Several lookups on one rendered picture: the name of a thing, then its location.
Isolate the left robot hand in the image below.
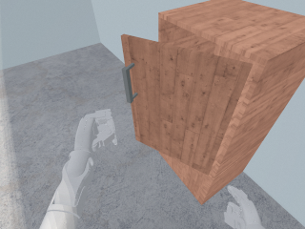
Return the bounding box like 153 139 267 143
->
74 109 118 155

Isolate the cupboard door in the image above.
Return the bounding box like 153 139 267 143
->
121 33 253 176

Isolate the right robot hand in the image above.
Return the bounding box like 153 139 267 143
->
224 185 262 229

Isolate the robot left forearm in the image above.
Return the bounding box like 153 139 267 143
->
39 150 95 229

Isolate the handle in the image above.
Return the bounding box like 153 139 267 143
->
121 63 138 104

